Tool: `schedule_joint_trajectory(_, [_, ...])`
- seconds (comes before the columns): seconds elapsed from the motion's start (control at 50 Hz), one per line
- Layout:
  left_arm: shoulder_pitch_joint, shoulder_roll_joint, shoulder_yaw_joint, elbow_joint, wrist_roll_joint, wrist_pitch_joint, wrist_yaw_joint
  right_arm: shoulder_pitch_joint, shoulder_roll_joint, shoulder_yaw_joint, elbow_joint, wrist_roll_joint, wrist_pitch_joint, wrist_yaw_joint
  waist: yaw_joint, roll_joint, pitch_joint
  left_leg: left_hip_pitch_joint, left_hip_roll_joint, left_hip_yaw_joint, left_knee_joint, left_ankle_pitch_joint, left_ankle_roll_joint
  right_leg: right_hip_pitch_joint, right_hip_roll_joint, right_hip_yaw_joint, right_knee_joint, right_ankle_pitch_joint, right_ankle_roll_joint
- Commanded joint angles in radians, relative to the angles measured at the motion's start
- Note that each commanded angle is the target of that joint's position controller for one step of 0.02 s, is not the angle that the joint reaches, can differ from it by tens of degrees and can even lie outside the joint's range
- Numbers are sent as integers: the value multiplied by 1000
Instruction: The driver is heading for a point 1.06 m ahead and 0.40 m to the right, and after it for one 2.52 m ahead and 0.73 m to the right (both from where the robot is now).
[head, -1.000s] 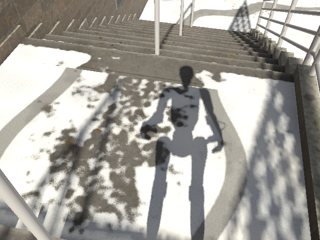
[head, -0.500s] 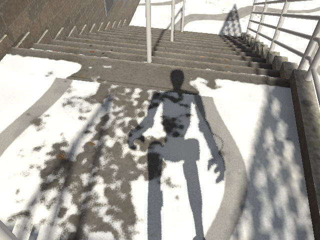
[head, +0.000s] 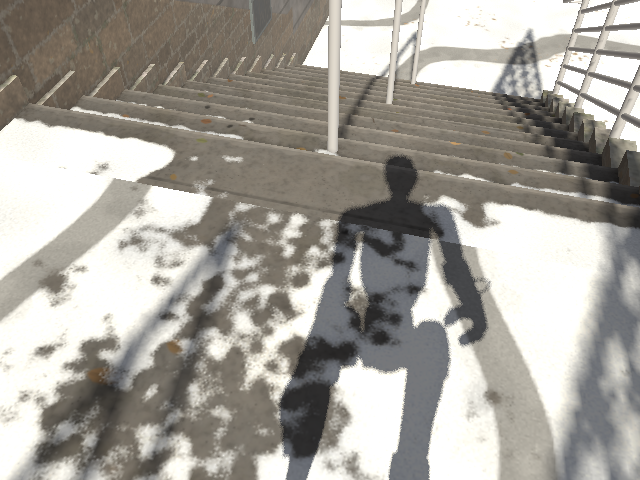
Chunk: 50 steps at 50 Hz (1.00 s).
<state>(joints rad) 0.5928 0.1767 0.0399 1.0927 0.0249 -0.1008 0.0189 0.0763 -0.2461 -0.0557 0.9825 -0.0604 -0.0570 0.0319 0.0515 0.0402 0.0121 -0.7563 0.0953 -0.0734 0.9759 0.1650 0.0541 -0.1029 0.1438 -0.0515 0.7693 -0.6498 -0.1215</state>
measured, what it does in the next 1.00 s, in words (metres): goes down, turning right: left foot 0.17 m lower, then right foot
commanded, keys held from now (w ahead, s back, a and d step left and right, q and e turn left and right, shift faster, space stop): w+e+shift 0.18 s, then e+shift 0.72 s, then shift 0.10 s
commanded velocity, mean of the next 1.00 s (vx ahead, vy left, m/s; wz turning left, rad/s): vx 0.41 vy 0.00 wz -0.79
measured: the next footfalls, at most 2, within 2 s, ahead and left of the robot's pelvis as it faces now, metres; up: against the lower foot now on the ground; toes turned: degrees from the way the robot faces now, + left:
left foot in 0.20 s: +0.34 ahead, +0.11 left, -0.17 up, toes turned -6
right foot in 0.54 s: +0.62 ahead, -0.14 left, -0.17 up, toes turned -23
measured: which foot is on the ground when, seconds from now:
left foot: up 0.00-0.18, down 0.20-0.52, up 0.54-1.00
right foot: down 0.00-0.18, up 0.20-0.52, down 0.54-1.00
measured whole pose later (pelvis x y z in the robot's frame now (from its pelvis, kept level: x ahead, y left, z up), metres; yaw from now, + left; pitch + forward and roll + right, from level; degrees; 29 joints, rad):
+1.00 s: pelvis +0.63 -0.06 -0.12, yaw -48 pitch +3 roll +0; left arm 0.18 0.31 0.09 0.59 -0.01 0.06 0.05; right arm 0.01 -0.29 -0.05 0.70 -0.01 -0.05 -0.02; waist 0.04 0.01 0.05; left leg -0.45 -0.07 -0.18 0.54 -0.14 -0.06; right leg -0.33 0.26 0.36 0.56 -0.22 -0.07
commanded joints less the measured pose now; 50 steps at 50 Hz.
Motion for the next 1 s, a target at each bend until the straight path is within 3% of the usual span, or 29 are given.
schedule_joint_trajectory(0.02, [-127,81,2,-99,-31,-50,-4,-144,12,19,-81,15,-30,29,-20,-26,117,326,-25,96,-319,442,4,-399,-181,291,-261,421,-80])
schedule_joint_trajectory(0.06, [-109,121,4,-88,-29,-31,-4,-174,1,28,-105,41,-21,22,3,-55,128,421,-52,111,-349,350,-10,-391,-197,310,-225,442,-73])
schedule_joint_trajectory(0.12, [17,110,-4,-48,39,6,-7,-170,-46,24,-143,54,-16,0,54,-55,177,325,-38,83,-560,140,-14,-55,-185,338,-43,626,-86])
schedule_joint_trajectory(0.14, [46,110,-4,-15,51,16,-7,-87,-67,14,-133,50,-21,-16,23,-52,120,404,-57,100,-621,111,-14,29,-159,326,124,771,-89])
schedule_joint_trajectory(0.16, [41,130,0,-3,58,30,5,110,-116,-11,-75,57,-21,-28,-73,-96,42,577,-25,30,-670,54,-8,16,-170,350,392,864,-106])
schedule_joint_trajectory(0.18, [-49,153,14,-6,40,34,7,351,-171,-42,-15,30,-28,-37,-213,-47,-39,870,2,13,-678,76,18,-165,-135,294,718,851,-92])
schedule_joint_trajectory(0.2, [-140,99,10,-40,3,15,5,478,-196,-44,34,12,-40,-38,-248,110,-77,1123,116,-11,-540,433,23,-488,-4,208,1037,37,-62])
schedule_joint_trajectory(0.22, [1,81,9,-84,-69,10,42,481,-178,-22,14,-9,-55,-26,-125,171,-220,1431,324,-136,-186,1046,5,-751,-71,204,1135,-64,-41])
schedule_joint_trajectory(0.24, [-38,133,15,-97,-90,16,59,454,-148,-22,-11,1,-55,-21,-180,159,-338,1524,400,-260,-244,801,122,-913,-108,155,1087,28,-3])
schedule_joint_trajectory(0.26, [-130,139,14,-122,-52,40,52,407,-150,-35,-25,-13,-59,-26,-184,144,-291,1378,405,-342,-387,354,212,-961,-146,112,1074,67,13])
schedule_joint_trajectory(0.28, [-271,164,30,-150,-9,50,27,344,-70,-13,-44,-6,-72,-33,-173,-3,-146,1131,326,-271,-497,138,186,-930,-180,99,920,148,30])
schedule_joint_trajectory(0.3, [-346,135,42,-175,16,58,7,365,-49,-5,-14,0,-84,-44,-150,-5,-74,1011,327,-232,-474,267,153,-922,-193,102,907,202,30])
schedule_joint_trajectory(0.32, [-381,60,36,-265,-112,61,-5,237,-17,0,-24,82,-85,-50,-66,41,-41,824,282,-181,-547,307,128,-856,-237,162,796,275,75])
schedule_joint_trajectory(0.34, [-379,54,32,-301,-129,69,-19,175,13,13,-15,77,-71,-59,-5,30,-22,679,257,-100,-588,275,100,-754,-274,161,664,301,87])
schedule_joint_trajectory(0.38, [-411,44,25,-369,-102,65,-25,7,-13,12,-57,64,-53,-74,47,47,63,370,187,81,-685,317,56,-547,-265,86,354,399,121])
schedule_joint_trajectory(0.44, [-380,71,31,-352,-45,63,-38,-43,-169,-28,-103,78,-53,-102,51,51,-2,359,108,215,-628,372,13,-304,-161,-30,8,649,120])
schedule_joint_trajectory(0.5, [-338,164,60,-363,-30,83,-69,21,-223,-52,-124,118,-38,-130,93,43,-122,537,120,245,-385,657,-53,-133,-65,-77,-94,689,45])
schedule_joint_trajectory(0.52, [-226,217,83,-332,-36,87,-73,12,-223,-55,-139,117,-29,-125,158,42,-172,492,122,233,-190,612,-70,41,-62,-31,-129,700,-11])
schedule_joint_trajectory(0.54, [-134,269,104,-291,-46,86,-64,12,-189,-47,-152,101,-25,-108,194,-81,-166,357,42,236,99,50,-93,218,-80,36,-216,806,-59])
schedule_joint_trajectory(0.56, [-200,331,102,-310,-44,85,-44,48,-62,-14,-177,34,-25,-79,102,-366,-98,129,-141,234,503,-859,-125,269,-205,261,-179,1375,-146])
schedule_joint_trajectory(0.58, [-278,388,95,-395,28,61,-52,215,-65,2,-227,62,-39,-61,0,-380,-391,-11,-193,-27,680,-869,-122,466,-459,715,-242,1410,-385])
schedule_joint_trajectory(0.6, [-364,367,101,-448,18,68,-49,162,-155,-10,-245,67,-46,-50,14,-173,-417,15,-171,-102,598,-767,-100,385,-457,776,-364,1110,-373])
schedule_joint_trajectory(0.64, [-481,312,85,-481,-47,69,-44,82,-184,-22,-257,52,-21,-69,-54,42,-187,19,-114,-86,428,-650,-114,120,-343,671,-443,777,-253])
schedule_joint_trajectory(0.66, [-511,297,79,-495,-48,73,-41,75,-181,-22,-258,44,-2,-76,-77,41,-152,56,-106,-90,360,-622,-110,15,-310,619,-443,817,-219])
schedule_joint_trajectory(0.72, [-469,281,81,-502,-52,79,-6,19,-144,-17,-296,38,19,-82,-85,-10,-141,147,-115,-79,162,-583,-139,-123,-219,490,-394,1018,-178])
schedule_joint_trajectory(0.76, [-449,318,93,-513,-54,98,21,-41,-108,-6,-324,38,20,-81,-78,-14,-191,159,-150,-70,47,-525,-158,-112,-197,502,-365,1082,-147])
schedule_joint_trajectory(0.84, [-432,299,93,-531,-58,157,56,-113,-104,-11,-347,70,13,-72,-44,-119,-179,239,-191,-69,-193,-366,-166,-145,-118,512,-375,757,-42])
schedule_joint_trajectory(0.92, [-430,249,86,-556,-49,152,46,-141,-131,-20,-364,68,5,-73,-22,-216,-143,222,-171,-130,-328,-371,-141,-47,-150,619,-327,715,-45])
schedule_joint_trajectory(1.0, [-441,223,69,-578,-31,146,25,-46,-148,-38,-339,46,-18,-46,-46,-166,-175,528,-112,-83,-587,-161,-74,-132,-110,598,-190,663,1])
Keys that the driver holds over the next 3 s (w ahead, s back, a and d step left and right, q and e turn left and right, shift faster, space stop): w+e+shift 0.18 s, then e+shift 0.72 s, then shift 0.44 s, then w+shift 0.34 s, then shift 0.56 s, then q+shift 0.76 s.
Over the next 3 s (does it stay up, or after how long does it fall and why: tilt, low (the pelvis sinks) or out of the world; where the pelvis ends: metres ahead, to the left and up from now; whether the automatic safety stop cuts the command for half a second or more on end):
stays up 0.89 -0.30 -0.11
